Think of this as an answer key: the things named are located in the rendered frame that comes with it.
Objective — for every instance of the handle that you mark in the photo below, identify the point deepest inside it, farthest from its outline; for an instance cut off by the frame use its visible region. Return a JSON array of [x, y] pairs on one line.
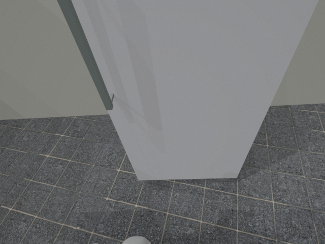
[[83, 45]]

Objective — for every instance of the fridge door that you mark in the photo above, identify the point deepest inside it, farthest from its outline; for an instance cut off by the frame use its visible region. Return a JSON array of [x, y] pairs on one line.
[[192, 79]]

